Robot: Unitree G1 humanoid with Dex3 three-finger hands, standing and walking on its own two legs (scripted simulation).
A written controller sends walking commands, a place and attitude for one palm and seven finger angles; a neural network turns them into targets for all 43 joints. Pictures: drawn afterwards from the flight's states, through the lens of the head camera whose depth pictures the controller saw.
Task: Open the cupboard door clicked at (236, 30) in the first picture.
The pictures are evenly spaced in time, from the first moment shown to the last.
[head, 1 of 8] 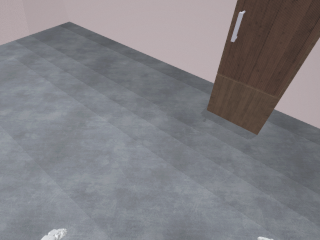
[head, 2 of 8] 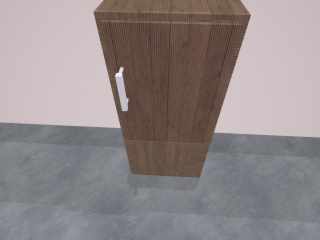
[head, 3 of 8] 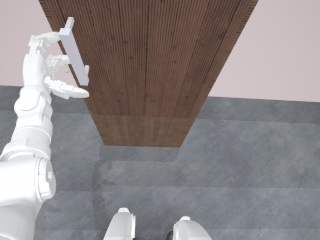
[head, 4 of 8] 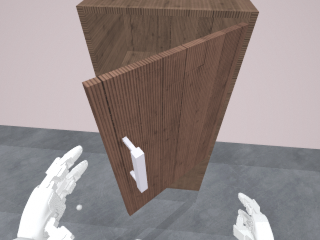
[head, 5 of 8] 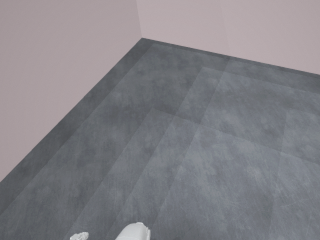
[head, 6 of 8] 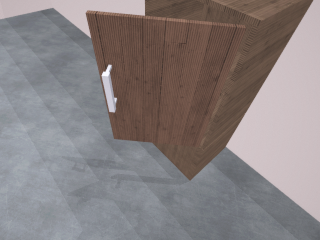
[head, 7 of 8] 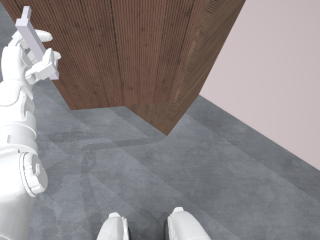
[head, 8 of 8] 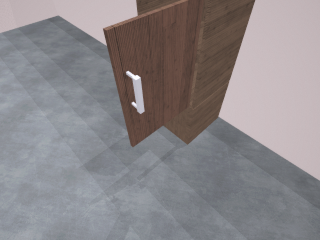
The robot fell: no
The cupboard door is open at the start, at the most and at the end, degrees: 0 89 88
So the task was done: yes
